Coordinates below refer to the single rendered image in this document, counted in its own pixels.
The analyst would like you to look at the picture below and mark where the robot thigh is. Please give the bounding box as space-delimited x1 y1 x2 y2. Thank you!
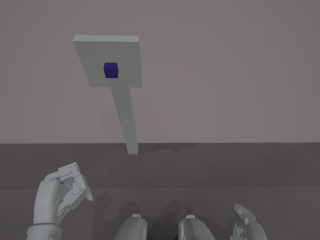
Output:
112 216 148 240
178 218 215 240

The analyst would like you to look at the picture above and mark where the left robot thigh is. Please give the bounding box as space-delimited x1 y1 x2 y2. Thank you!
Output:
112 216 148 240

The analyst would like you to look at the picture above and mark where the button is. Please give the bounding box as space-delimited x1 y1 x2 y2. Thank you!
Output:
103 62 119 78

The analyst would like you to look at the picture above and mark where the left robot forearm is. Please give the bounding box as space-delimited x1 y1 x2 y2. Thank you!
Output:
26 223 62 240

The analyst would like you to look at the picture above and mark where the panel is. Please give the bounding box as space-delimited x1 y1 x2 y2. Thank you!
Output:
73 34 143 155

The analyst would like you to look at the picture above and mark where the left robot hand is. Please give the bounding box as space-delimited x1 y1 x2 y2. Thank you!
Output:
33 162 94 226

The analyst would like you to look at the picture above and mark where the right robot thigh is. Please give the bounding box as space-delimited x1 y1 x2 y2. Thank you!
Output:
178 218 215 240

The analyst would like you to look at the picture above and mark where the right robot hand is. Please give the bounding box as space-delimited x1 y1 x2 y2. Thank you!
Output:
230 203 268 240

